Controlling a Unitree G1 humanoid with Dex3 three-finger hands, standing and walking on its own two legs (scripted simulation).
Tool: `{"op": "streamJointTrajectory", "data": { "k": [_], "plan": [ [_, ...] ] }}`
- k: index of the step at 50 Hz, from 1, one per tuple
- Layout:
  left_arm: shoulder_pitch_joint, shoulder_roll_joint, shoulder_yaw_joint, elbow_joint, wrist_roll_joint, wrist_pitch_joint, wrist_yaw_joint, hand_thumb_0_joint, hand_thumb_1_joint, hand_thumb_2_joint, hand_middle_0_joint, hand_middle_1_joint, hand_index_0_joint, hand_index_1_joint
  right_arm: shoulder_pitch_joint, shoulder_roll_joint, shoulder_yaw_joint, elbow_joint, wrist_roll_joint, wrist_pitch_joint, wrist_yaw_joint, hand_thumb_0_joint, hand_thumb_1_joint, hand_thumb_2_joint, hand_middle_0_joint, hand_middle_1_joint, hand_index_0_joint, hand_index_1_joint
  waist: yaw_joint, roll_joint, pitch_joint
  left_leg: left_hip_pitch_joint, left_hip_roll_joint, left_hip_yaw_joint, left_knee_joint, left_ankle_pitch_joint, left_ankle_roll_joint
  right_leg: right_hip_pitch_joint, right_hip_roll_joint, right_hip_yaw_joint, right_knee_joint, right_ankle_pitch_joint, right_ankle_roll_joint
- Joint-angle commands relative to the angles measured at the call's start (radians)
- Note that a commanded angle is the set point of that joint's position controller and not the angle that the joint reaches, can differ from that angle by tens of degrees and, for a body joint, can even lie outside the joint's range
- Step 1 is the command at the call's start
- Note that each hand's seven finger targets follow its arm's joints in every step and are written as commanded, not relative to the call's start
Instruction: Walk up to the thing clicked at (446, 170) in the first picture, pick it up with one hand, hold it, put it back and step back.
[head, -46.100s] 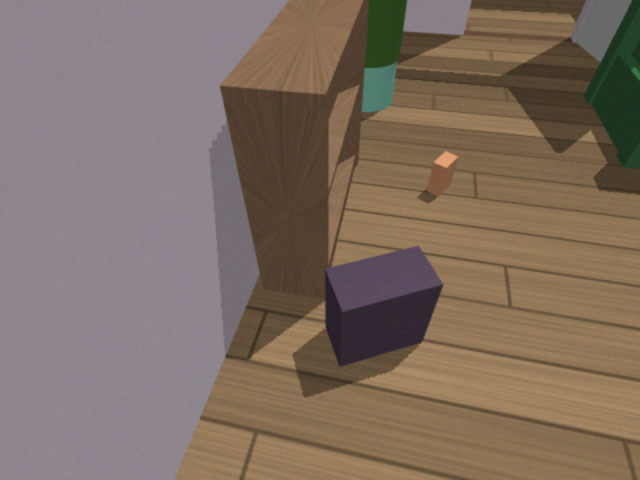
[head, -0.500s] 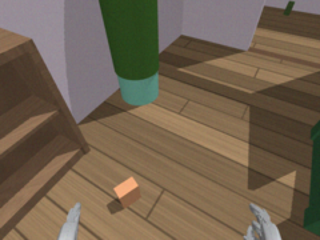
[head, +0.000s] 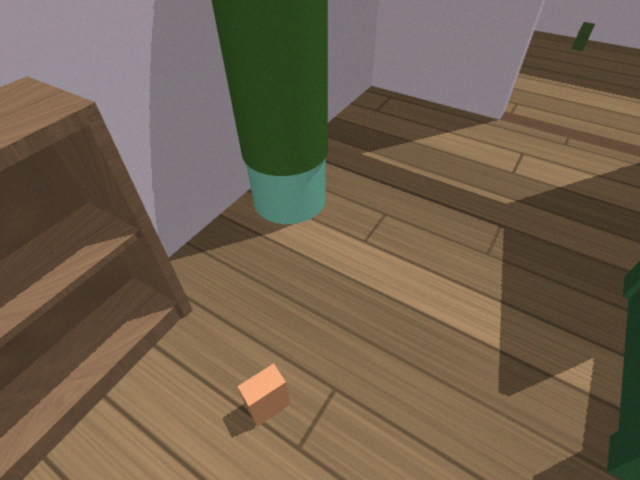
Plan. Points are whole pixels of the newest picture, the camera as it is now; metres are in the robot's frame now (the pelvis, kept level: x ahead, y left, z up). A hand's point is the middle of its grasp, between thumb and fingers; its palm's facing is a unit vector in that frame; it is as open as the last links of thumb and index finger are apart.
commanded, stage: stand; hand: left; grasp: from above
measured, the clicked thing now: (265, 395) +0.50 +0.21 -0.68
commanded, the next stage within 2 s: step back in 2.00 s
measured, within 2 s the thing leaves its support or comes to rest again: neither
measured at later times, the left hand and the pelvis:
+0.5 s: hand out of the picture +0.03 +0.25 -0.14, palm faces -0.02 -0.93 -0.36, open 7.4 cm; pelvis -0.02 +0.00 +0.01, yaw +0 degrees
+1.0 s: hand out of the picture +0.06 +0.24 -0.14, palm faces -0.03 -0.94 -0.35, open 7.4 cm; pelvis -0.01 -0.01 +0.02, yaw +0 degrees
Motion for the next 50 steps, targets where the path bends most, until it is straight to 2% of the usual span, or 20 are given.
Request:
{"op": "streamJointTrajectory", "data": {
  "k": [1, 3, 5, 7, 12, 16, 19, 23, 33, 36, 39, 42, 50],
  "plan": [
    [-0.045, 0.182, 0.044, -0.009, -0.006, -0.025, 0.013, 0.0, 0.9, 0.9, -0.2, -0.3, -0.2, -0.301, -0.056, -0.195, -0.033, -0.034, 0.01, -0.02, -0.017, 0.0, -0.9, -0.9, 0.2, 0.3, 0.2, 0.3, 0.004, 0.017, -0.058, 0.065, 0.094, -0.113, -0.181, 0.197, 0.024, 0.03, -0.054, 0.064, -0.151, 0.177, -0.053],
    [-0.05, 0.183, 0.042, 0.019, -0.007, -0.027, 0.011, 0.0, 0.9, 0.9, -0.2, -0.3, -0.2, -0.301, -0.065, -0.2, -0.032, -0.016, 0.012, -0.02, -0.017, 0.0, -0.9, -0.9, 0.2, 0.3, 0.2, 0.3, 0.003, 0.016, -0.07, 0.088, 0.099, -0.111, -0.189, 0.212, 0.026, 0.051, -0.062, 0.066, -0.175, 0.197, -0.051],
    [-0.065, 0.19, 0.042, 0.043, -0.006, -0.026, 0.01, 0.0, 0.9, 0.9, -0.2, -0.3, -0.2, -0.301, -0.058, -0.198, -0.029, 0.004, 0.013, -0.019, -0.018, 0.0, -0.9, -0.9, 0.2, 0.3, 0.2, 0.3, -0.003, 0.014, -0.055, 0.091, 0.096, -0.106, -0.214, 0.186, 0.02, 0.057, -0.065, 0.071, -0.192, 0.189, -0.05],
    [-0.07, 0.19, 0.04, 0.063, -0.006, -0.029, 0.009, 0.0, 0.9, 0.9, -0.2, -0.3, -0.2, -0.301, -0.067, -0.198, -0.028, 0.018, 0.015, -0.019, -0.016, 0.0, -0.9, -0.9, 0.2, 0.3, 0.2, 0.3, -0.001, 0.013, -0.055, 0.112, 0.099, -0.105, -0.217, 0.218, 0.019, 0.062, -0.07, 0.071, -0.209, 0.206, -0.046],
    [-0.085, 0.197, 0.04, 0.106, -0.005, -0.024, 0.003, 0.0, 0.9, 0.9, -0.2, -0.3, -0.2, -0.301, -0.086, -0.204, -0.027, 0.045, 0.015, -0.015, -0.014, 0.0, -0.9, -0.9, 0.2, 0.3, 0.2, 0.3, -0.001, 0.014, -0.022, 0.1, 0.097, -0.116, -0.275, 0.072, 0.013, 0.041, -0.06, 0.064, -0.242, 0.122, -0.043],
    [-0.09, 0.198, 0.039, 0.128, -0.004, -0.025, 0.0, 0.0, 0.9, 0.9, -0.2, -0.3, -0.2, -0.301, -0.09, -0.202, -0.026, 0.059, 0.015, -0.015, -0.011, 0.0, -0.9, -0.9, 0.2, 0.3, 0.2, 0.3, -0.002, 0.009, -0.019, 0.105, 0.103, -0.115, -0.286, 0.067, 0.013, 0.039, -0.068, 0.073, -0.257, 0.125, -0.044],
    [-0.1, 0.204, 0.04, 0.139, -0.008, -0.029, -0.002, 0.0, 0.9, 0.9, -0.2, -0.3, -0.2, -0.301, -0.089, -0.201, -0.025, 0.069, 0.017, -0.013, -0.007, 0.0, -0.9, -0.9, 0.2, 0.3, 0.2, 0.3, -0.004, -0.001, -0.011, 0.089, 0.098, -0.114, -0.294, 0.044, 0.008, 0.043, -0.066, 0.075, -0.271, 0.088, -0.039],
    [-0.106, 0.207, 0.041, 0.151, -0.005, -0.028, -0.002, 0.0, 0.9, 0.9, -0.2, -0.3, -0.2, -0.301, -0.094, -0.208, -0.024, 0.074, 0.017, -0.012, -0.008, 0.0, -0.9, -0.9, 0.2, 0.3, 0.2, 0.3, -0.005, 0.004, -0.028, 0.095, 0.1, -0.111, -0.289, 0.049, 0.011, 0.049, -0.07, 0.079, -0.281, 0.101, -0.041],
    [-0.111, 0.212, 0.039, 0.165, -0.01, -0.032, -0.003, 0.0, 0.9, 0.9, -0.2, -0.3, -0.2, -0.301, -0.09, -0.213, -0.015, 0.085, 0.021, -0.015, -0.006, 0.0, -0.9, -0.9, 0.2, 0.3, 0.2, 0.3, -0.007, -0.014, -0.045, 0.13, 0.109, -0.102, -0.277, 0.144, 0.01, 0.056, -0.078, 0.087, -0.288, 0.163, -0.042],
    [-0.118, 0.218, 0.041, 0.168, -0.012, -0.028, -0.004, 0.0, 0.9, 0.9, -0.2, -0.3, -0.2, -0.301, -0.082, -0.215, -0.014, 0.092, 0.02, -0.013, -0.008, 0.0, -0.9, -0.9, 0.2, 0.3, 0.2, 0.3, -0.01, 0.001, -0.04, 0.112, 0.109, -0.099, -0.285, 0.114, 0.006, 0.059, -0.078, 0.09, -0.29, 0.143, -0.044],
    [-0.113, 0.217, 0.04, 0.166, -0.013, -0.03, -0.007, 0.0, 0.9, 0.9, -0.2, -0.3, -0.2, -0.301, -0.084, -0.222, -0.012, 0.095, 0.022, -0.015, -0.008, 0.0, -0.9, -0.9, 0.2, 0.3, 0.2, 0.3, -0.006, 0.005, -0.043, 0.119, 0.111, -0.095, -0.28, 0.142, 0.008, 0.07, -0.081, 0.094, -0.29, 0.182, -0.045],
    [-0.117, 0.216, 0.041, 0.17, -0.013, -0.027, -0.006, 0.0, 0.9, 0.9, -0.2, -0.3, -0.2, -0.301, -0.081, -0.219, -0.011, 0.096, 0.024, -0.015, -0.008, 0.0, -0.9, -0.9, 0.2, 0.3, 0.2, 0.3, -0.009, 0.002, -0.039, 0.109, 0.111, -0.1, -0.291, 0.118, 0.006, 0.064, -0.077, 0.087, -0.289, 0.158, -0.043],
    [-0.123, 0.212, 0.042, 0.165, -0.016, -0.029, -0.01, 0.0, 0.9, 0.9, -0.2, -0.3, -0.2, -0.301, -0.09, -0.227, -0.01, 0.095, 0.023, -0.018, -0.008, 0.0, -0.9, -0.9, 0.2, 0.3, 0.2, 0.3, -0.007, -0.001, -0.062, 0.142, 0.12, -0.092, -0.279, 0.178, 0.008, 0.074, -0.08, 0.09, -0.289, 0.211, -0.046]
  ]
}}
